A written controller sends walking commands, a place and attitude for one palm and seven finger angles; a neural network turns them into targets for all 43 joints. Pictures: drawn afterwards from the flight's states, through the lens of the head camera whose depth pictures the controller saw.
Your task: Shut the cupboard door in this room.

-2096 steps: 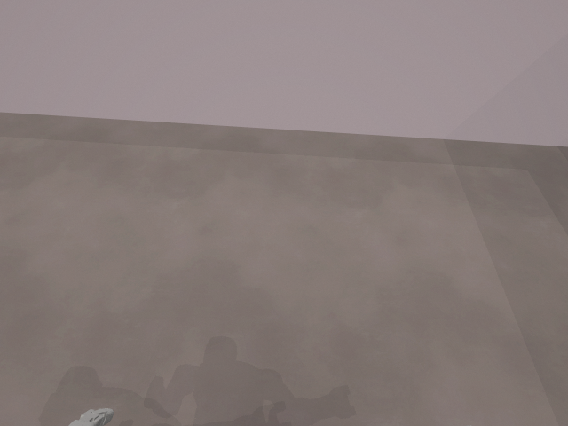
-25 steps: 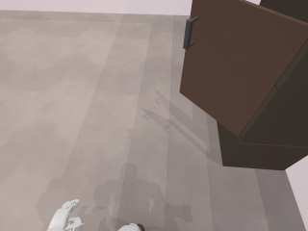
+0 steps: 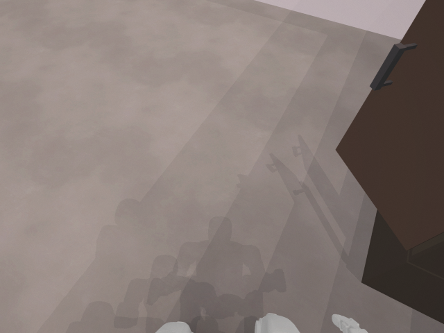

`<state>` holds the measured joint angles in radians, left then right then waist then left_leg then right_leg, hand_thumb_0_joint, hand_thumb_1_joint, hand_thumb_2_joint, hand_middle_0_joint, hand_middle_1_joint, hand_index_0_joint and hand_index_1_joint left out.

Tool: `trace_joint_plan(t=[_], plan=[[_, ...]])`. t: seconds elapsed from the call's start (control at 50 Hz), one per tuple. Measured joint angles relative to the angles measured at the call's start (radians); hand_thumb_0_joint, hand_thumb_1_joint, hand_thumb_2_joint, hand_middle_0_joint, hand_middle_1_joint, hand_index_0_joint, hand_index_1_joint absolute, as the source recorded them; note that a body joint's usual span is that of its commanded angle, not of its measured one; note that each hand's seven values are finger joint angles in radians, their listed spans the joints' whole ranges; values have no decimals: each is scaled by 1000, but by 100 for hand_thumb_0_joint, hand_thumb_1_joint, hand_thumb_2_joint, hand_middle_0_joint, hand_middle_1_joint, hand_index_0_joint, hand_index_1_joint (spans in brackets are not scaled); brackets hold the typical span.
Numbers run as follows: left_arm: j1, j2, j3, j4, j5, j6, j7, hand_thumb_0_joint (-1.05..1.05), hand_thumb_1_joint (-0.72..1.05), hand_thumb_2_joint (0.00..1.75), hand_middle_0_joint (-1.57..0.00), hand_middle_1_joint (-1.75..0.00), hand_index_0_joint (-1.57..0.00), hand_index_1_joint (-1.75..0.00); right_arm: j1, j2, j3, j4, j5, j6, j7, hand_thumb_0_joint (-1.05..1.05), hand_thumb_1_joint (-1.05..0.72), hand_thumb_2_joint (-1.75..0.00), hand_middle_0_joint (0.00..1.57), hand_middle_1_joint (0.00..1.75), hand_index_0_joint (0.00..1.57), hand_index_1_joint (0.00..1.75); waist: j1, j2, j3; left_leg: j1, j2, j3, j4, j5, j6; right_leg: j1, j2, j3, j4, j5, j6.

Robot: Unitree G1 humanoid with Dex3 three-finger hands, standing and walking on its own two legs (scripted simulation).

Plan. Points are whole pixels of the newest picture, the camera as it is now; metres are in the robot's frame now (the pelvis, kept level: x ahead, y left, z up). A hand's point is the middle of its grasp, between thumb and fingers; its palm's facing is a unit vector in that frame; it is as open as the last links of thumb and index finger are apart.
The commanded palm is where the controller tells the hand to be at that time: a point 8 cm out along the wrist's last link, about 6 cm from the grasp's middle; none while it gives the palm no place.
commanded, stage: walk to a spot facing it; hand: left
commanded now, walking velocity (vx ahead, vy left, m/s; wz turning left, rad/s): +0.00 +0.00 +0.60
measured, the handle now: (393, 67) +0.76 -0.40 +0.03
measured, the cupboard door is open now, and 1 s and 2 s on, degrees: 46 46 46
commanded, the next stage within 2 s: turn to face it in 1.56 s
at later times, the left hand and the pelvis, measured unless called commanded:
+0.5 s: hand out of the picture +0.01 +0.20 -0.17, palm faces +0.33 -0.92 -0.21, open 7.4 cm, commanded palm none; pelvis +0.01 -0.02 +0.00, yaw +19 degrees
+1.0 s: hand out of the picture +0.02 +0.14 -0.14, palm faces +0.64 -0.74 -0.20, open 7.4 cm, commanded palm none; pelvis +0.12 -0.01 +0.02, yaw +39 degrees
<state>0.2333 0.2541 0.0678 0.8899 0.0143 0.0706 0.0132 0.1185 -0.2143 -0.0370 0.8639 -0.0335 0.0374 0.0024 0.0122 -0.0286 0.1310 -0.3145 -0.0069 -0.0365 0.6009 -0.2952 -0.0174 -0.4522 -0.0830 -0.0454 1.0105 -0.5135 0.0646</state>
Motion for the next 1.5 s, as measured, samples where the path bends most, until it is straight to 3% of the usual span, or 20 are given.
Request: trace_joint_plan(t=[0.1,0.14,0.22,0.34,0.4,0.46,0.52,0.66,0.7,0.74,0.8,0.84,0.92,1.0,1.14,1.18,1.22,1.28,1.38,1.5], plan=[[-4,-7,-4,-56,7,-41,-10,1,90,90,-20,-30,-20,-30,22,-8,-9,1,6,26,4,0,-90,-90,21,30,20,30,-3,31,-37,-48,-10,-66,69,-39,-16,91,22,2,-344,140,-25],[-15,-27,-10,-61,14,-54,-6,1,90,90,-20,-30,-20,-30,17,-25,-27,10,8,37,9,0,-90,-90,21,30,20,30,-3,56,-30,-120,-21,-78,272,-166,-5,80,19,-29,-311,165,-61],[-8,-57,-18,-56,20,-50,7,1,90,90,-20,-30,-20,-30,12,-35,-43,25,9,46,21,0,-91,-90,20,30,20,30,-15,49,-30,-197,-18,-10,566,-186,-10,119,-9,-73,-353,194,-73],[-16,-56,-19,-43,21,-50,2,1,90,90,-20,-30,-20,-30,37,-7,-32,19,17,35,32,0,-91,-90,20,30,20,30,-28,-19,-35,-66,8,87,258,-187,-15,151,-72,-144,-396,205,-57],[-5,-52,-14,-46,9,-47,-6,1,90,90,-20,-30,-20,-30,60,-11,-22,8,13,16,35,0,-91,-90,20,30,20,30,-30,-15,-53,26,16,80,7,-36,14,118,-88,-183,-316,154,-35],[-9,-25,1,-21,10,-18,-12,1,90,90,-20,-30,-20,-30,73,12,-10,18,-2,-3,25,0,-91,-90,20,30,20,30,-25,-43,-56,5,0,70,53,-52,32,29,-59,-85,-97,8,-18],[-22,-12,10,5,10,-12,-25,1,90,90,-20,-30,-20,-30,114,26,0,26,-6,-24,11,0,-91,-90,20,30,20,30,-31,-33,-64,33,-7,42,-3,-49,26,-37,-20,-27,29,63,-11],[-49,-15,6,-18,4,-47,-47,1,91,90,-19,-30,-20,-30,193,16,2,78,-5,-28,4,0,-90,-90,21,30,20,30,-46,37,-68,103,0,-36,-81,-33,5,23,29,-15,-267,140,-3],[-46,-12,2,-36,6,-71,-50,1,90,90,-19,-30,-20,-30,216,11,-3,90,3,-20,6,0,-90,-90,21,30,20,30,-46,43,-79,80,-8,-56,-4,-98,17,89,34,-22,-413,180,-19],[-51,-26,-2,-43,10,-92,-39,1,90,90,-20,-30,-20,-30,208,-2,-13,114,6,-6,8,0,-90,-90,21,30,20,30,-39,63,-71,-3,-11,-59,230,-209,32,94,30,-56,-379,225,-68],[-20,-50,-6,-31,11,-105,-20,0,90,90,-20,-30,-20,-30,176,-18,-28,131,-2,5,20,1,-91,-90,21,30,20,30,-34,61,-75,-142,-3,-10,541,-137,32,150,12,-96,-418,220,-92],[7,-64,-7,-6,12,-108,-14,0,90,90,-20,-30,-20,-30,153,-23,-35,122,-3,5,29,1,-91,-90,20,30,20,30,-41,54,-84,-205,24,23,604,-56,21,202,1,-125,-486,235,-87],[55,-86,-14,42,13,-121,-11,0,90,90,-20,-30,-20,-30,104,-22,-41,92,1,3,42,1,-91,-90,20,30,20,30,-43,31,-84,-266,65,64,533,24,5,297,-15,-192,-600,253,-80],[96,-101,-20,78,15,-131,-12,1,90,90,-20,-30,-20,-30,39,-21,-36,70,1,2,53,0,-91,-90,20,30,19,30,-20,18,-60,-276,84,95,371,50,8,367,-26,-261,-643,235,-62],[183,-85,-19,127,14,-119,-18,1,90,90,-20,-30,-20,-30,-80,-14,-14,14,-2,-25,62,0,-91,-90,20,30,19,30,39,-14,-11,-154,46,165,63,13,64,430,-87,-334,-532,105,2],[216,-82,-17,137,8,-102,-28,1,90,90,-20,-30,-20,-30,-88,-24,-7,-19,-6,-54,56,0,-91,-90,20,30,19,30,33,3,-24,-110,39,164,7,91,94,354,-116,-296,-300,24,1],[185,-57,-16,140,7,-70,-31,1,90,90,-20,-30,-20,-30,-87,-15,-1,-30,-1,-78,36,0,-91,-90,20,30,20,30,31,-10,-4,-118,19,160,81,72,98,220,-103,-148,2,-4,-13],[118,-32,-1,124,12,-57,-27,1,90,90,-20,-30,-20,-30,-45,3,13,-13,2,-81,14,0,-91,-90,20,30,20,30,35,-21,-7,-64,-5,150,47,30,91,51,-78,-41,185,75,-25],[21,-28,7,64,17,-69,-36,1,91,90,-19,-30,-20,-30,60,35,15,60,8,-80,-5,0,-92,-90,20,30,20,30,16,-6,-44,59,-32,121,-106,59,92,-98,-72,6,81,223,-23],[-69,-39,1,27,14,-71,-46,1,91,90,-19,-30,-19,-30,186,31,4,140,7,-83,-8,-1,-93,-90,21,30,20,30,-26,0,-79,190,-46,95,-238,57,78,-112,-52,11,-173,346,-22]])
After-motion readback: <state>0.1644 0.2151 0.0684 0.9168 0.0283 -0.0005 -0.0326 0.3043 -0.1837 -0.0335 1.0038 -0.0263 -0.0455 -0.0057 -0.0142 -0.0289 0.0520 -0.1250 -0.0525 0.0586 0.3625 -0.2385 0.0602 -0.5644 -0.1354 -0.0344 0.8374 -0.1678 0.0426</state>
